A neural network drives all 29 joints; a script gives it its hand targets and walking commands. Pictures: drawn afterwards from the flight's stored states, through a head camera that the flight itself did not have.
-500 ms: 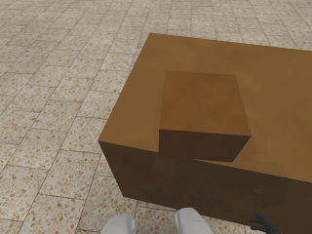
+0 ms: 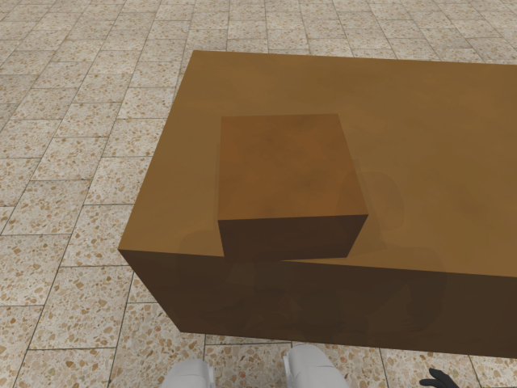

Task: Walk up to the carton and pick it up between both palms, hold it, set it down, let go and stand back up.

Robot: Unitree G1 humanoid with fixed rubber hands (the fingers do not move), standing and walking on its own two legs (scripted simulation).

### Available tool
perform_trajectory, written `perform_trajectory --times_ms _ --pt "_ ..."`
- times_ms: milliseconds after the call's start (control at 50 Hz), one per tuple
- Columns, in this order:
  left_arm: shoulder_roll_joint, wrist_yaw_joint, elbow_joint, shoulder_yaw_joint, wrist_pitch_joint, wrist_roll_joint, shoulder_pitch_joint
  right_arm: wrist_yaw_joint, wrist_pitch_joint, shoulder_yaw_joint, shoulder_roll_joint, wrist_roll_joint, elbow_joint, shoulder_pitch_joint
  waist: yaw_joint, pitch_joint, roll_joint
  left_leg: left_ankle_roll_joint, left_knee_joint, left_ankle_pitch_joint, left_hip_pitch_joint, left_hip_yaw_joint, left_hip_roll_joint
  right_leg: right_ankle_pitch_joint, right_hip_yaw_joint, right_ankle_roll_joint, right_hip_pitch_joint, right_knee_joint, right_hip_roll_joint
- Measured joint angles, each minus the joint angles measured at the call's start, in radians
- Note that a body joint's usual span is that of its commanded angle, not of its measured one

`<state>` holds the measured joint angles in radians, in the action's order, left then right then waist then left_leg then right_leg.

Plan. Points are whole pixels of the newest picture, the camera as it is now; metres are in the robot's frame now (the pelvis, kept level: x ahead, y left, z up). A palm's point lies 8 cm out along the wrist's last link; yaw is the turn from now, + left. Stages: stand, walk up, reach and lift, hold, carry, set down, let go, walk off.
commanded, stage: walk up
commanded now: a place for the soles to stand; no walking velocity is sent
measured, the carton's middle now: (283, 186) +0.45 -0.05 -0.01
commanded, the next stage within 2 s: none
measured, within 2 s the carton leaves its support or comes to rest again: neither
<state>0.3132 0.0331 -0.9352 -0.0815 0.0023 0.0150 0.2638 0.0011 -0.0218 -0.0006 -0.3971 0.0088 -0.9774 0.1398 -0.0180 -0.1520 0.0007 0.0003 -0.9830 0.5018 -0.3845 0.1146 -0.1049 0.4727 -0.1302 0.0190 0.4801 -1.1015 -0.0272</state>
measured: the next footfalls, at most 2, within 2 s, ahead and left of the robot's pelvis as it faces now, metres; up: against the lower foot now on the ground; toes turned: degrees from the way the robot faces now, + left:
none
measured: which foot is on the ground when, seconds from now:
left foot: down 0.00-1.00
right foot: down 0.00-1.00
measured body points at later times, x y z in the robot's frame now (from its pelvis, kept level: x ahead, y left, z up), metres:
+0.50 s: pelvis +0.00 -0.01 +0.01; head +0.05 -0.01 +0.46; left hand +0.07 +0.29 -0.12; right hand +0.09 -0.33 -0.11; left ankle +0.03 +0.13 -0.68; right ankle +0.05 -0.14 -0.68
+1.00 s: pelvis +0.01 -0.01 +0.02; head +0.06 -0.02 +0.47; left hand +0.09 +0.28 -0.11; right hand +0.08 -0.33 -0.10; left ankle +0.03 +0.13 -0.68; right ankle +0.05 -0.15 -0.68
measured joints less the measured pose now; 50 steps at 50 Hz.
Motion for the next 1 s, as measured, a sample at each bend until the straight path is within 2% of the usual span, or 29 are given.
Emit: perform_trajectory --times_ms 40,140,220,300,380,440,460,500,580,640,720,760,780,820,880,900,960,1000 --pt "0.001 -0.001 0.0 0.0 -0.007 0.0 -0.001 0.0 0.0 0.0 0.0 0.0 0.0 -0.006 0.007 -0.003 -0.001 0.012 -0.003 0.0 -0.007 0.007 -0.016 -0.004 0.002 0.0 -0.021 0.118 -0.002" --pt "0.001 -0.008 0.0 0.0 -0.024 0.0 -0.001 -0.002 0.023 0.0 -0.002 0.0 0.0 -0.035 0.007 -0.013 -0.005 0.013 -0.005 0.097 -0.032 -0.046 0.017 -0.05 0.002 -0.002 -0.015 0.144 -0.013" --pt "0.0 -0.008 0.0 0.0 -0.027 0.0 -0.001 -0.002 0.021 0.0 -0.004 0.0 0.0 -0.054 0.007 -0.013 -0.007 0.013 -0.003 0.096 -0.054 -0.057 0.03 -0.08 0.003 -0.002 -0.015 0.191 -0.014" --pt "0.0 -0.008 -0.001 0.0 -0.021 0.0 -0.003 -0.002 0.011 0.0 -0.002 0.0 -0.004 -0.053 0.008 -0.013 0.001 0.012 0.077 -0.077 -0.018 -0.052 0.034 -0.081 -0.002 -0.002 -0.015 0.18 -0.017" --pt "0.0 -0.008 -0.001 0.0 -0.015 0.0 -0.003 -0.002 0.006 0.0 0.001 0.0 -0.011 -0.044 0.008 -0.013 0.014 0.012 0.077 -0.046 0.017 -0.037 0.028 0.009 -0.002 -0.002 -0.015 0.048 -0.019" --pt "0.001 -0.008 0.0 0.0 -0.015 0.0 -0.003 -0.002 0.002 0.0 0.001 0.0 -0.011 -0.045 0.014 -0.011 0.019 0.013 0.077 -0.042 0.014 -0.024 0.017 0.016 -0.004 -0.002 -0.036 0.144 -0.011" --pt "0.001 -0.008 0.0 0.0 -0.016 0.0 -0.003 -0.002 0.002 0.0 0.001 0.0 -0.012 -0.045 0.015 -0.011 0.019 0.016 0.076 -0.042 0.012 -0.022 0.013 -0.04 -0.003 -0.002 -0.045 0.195 -0.01" --pt "0.001 -0.009 -0.001 0.0 -0.017 0.0 -0.003 -0.002 0.008 0.0 0.001 0.0 -0.012 -0.045 0.014 -0.014 0.015 0.017 0.076 -0.039 0.015 -0.024 0.01 -0.079 -0.001 -0.002 -0.043 0.194 -0.016" --pt "0.001 -0.011 -0.001 0.0 -0.021 0.0 -0.004 -0.002 0.015 0.0 0.001 0.0 -0.012 -0.051 0.014 -0.014 0.013 0.017 0.076 0.047 0.014 -0.036 0.028 -0.084 -0.007 -0.002 -0.042 0.215 -0.017" --pt "0.0 -0.011 -0.001 0.0 -0.019 0.0 -0.004 -0.002 0.009 0.0 0.001 0.0 -0.012 -0.049 0.011 -0.014 0.013 0.017 0.11 -0.066 0.024 -0.036 0.032 -0.087 -0.01 -0.002 -0.043 0.215 -0.017" --pt "0.001 -0.011 -0.001 0.0 -0.013 0.0 -0.005 -0.002 0.004 0.0 0.003 0.0 -0.021 -0.036 0.011 -0.014 0.018 0.017 0.11 -0.04 0.054 -0.025 0.027 -0.008 -0.009 -0.002 -0.041 0.104 -0.018" --pt "0.001 -0.011 0.0 0.0 -0.013 0.0 -0.004 -0.002 0.003 0.0 0.003 0.0 -0.022 -0.036 0.014 -0.013 0.02 0.017 0.11 -0.035 0.054 -0.02 0.02 0.002 -0.01 -0.002 -0.055 0.16 -0.012" --pt "0.001 -0.011 0.0 0.0 -0.014 0.0 -0.004 -0.002 0.003 0.0 0.003 0.0 -0.022 -0.037 0.016 -0.013 0.022 0.021 0.11 -0.035 0.052 -0.017 0.017 -0.064 -0.01 -0.002 -0.068 0.221 -0.008" --pt "0.001 -0.014 -0.001 0.0 -0.018 0.0 -0.005 -0.002 0.005 0.0 0.003 0.0 -0.022 -0.04 0.015 -0.019 0.019 0.023 0.11 -0.041 0.054 -0.021 0.014 -0.089 -0.008 -0.002 -0.063 0.216 -0.012" --pt "0.001 -0.015 -0.001 0.0 -0.022 0.0 -0.007 -0.002 0.01 0.0 0.003 0.0 -0.022 -0.048 0.015 -0.018 0.017 0.023 0.11 0.048 0.05 -0.034 0.028 -0.076 -0.009 -0.002 -0.063 0.221 -0.015" --pt "0.001 -0.015 -0.001 0.0 -0.022 0.0 -0.008 -0.002 0.01 0.0 0.003 0.0 -0.022 -0.051 0.015 -0.018 0.017 0.023 0.11 0.044 0.048 -0.039 0.033 -0.078 -0.01 -0.002 -0.063 0.226 -0.015" --pt "0.001 -0.015 -0.001 0.0 -0.022 0.0 -0.011 -0.002 0.004 0.0 0.003 0.0 -0.023 -0.052 0.014 -0.018 0.017 0.023 0.14 -0.077 0.055 -0.04 0.035 -0.081 -0.012 -0.002 -0.063 0.226 -0.016" --pt "0.001 -0.015 -0.001 0.0 -0.021 0.0 -0.014 -0.002 0.0 0.0 0.004 0.0 -0.027 -0.049 0.014 -0.018 0.02 0.023 0.14 -0.062 0.063 -0.037 0.035 -0.078 -0.012 -0.002 -0.063 0.211 -0.016"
